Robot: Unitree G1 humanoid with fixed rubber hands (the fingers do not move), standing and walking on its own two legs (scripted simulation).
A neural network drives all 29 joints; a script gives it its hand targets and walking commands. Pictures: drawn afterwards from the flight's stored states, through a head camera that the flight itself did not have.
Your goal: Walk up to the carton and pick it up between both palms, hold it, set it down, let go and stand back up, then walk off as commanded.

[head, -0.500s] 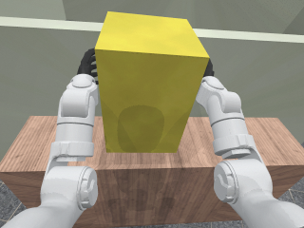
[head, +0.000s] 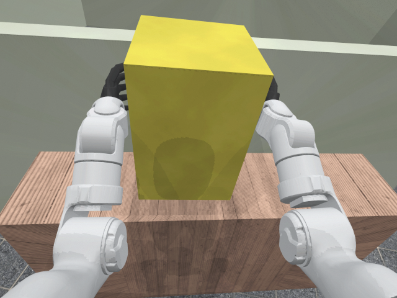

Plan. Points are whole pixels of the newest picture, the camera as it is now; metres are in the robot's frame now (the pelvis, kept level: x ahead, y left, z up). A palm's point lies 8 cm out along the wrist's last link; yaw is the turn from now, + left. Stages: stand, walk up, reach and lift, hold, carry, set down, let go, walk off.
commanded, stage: hold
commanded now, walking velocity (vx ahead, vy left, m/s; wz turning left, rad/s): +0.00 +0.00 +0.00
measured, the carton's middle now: (189, 115) +0.41 +0.03 +0.21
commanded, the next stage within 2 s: none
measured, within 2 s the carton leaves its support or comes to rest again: neither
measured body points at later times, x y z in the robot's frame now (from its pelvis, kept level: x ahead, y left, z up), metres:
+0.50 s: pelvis +0.00 +0.00 +0.00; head -0.05 +0.03 +0.45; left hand +0.40 +0.17 +0.24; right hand +0.41 -0.12 +0.24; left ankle +0.09 +0.15 -0.74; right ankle +0.02 -0.10 -0.74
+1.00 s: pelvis +0.00 +0.00 +0.00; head -0.05 +0.03 +0.45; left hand +0.40 +0.17 +0.24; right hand +0.41 -0.12 +0.24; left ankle +0.09 +0.15 -0.74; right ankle +0.02 -0.10 -0.74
